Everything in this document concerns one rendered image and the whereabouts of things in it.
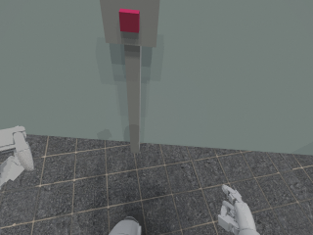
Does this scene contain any robot left hand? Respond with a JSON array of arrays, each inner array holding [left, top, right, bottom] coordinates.
[[0, 125, 34, 190]]

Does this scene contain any left robot foot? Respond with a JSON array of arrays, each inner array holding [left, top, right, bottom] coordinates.
[[132, 213, 144, 235]]

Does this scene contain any button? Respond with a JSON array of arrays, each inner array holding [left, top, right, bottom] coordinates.
[[118, 8, 140, 33]]

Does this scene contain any robot left shin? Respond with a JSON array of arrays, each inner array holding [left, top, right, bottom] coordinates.
[[125, 216, 139, 224]]

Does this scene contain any panel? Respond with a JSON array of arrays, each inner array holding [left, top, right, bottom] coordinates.
[[100, 0, 160, 154]]

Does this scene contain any robot right hand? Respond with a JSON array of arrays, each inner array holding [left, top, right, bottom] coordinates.
[[218, 184, 256, 235]]

